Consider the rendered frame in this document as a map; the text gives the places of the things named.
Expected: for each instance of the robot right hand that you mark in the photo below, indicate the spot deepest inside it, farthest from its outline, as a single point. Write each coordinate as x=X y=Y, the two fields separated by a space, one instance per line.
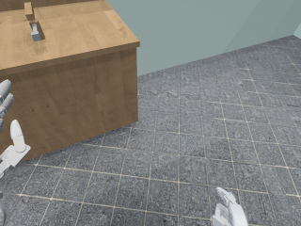
x=233 y=216

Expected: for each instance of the tap lever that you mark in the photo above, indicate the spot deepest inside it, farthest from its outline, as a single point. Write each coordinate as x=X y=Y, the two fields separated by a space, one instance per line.
x=35 y=34

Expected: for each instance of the robot left hand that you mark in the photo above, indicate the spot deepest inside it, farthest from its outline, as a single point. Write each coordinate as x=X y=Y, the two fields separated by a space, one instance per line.
x=13 y=155

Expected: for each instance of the counter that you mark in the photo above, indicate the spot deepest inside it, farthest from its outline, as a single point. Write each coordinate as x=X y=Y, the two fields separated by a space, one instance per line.
x=79 y=81

